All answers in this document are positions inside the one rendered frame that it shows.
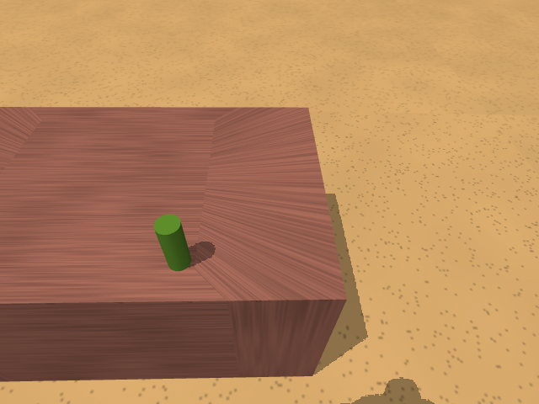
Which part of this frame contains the can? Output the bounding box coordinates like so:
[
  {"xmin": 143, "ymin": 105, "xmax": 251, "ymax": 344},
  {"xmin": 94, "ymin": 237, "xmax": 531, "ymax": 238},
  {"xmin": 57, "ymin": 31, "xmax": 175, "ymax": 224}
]
[{"xmin": 154, "ymin": 214, "xmax": 191, "ymax": 271}]

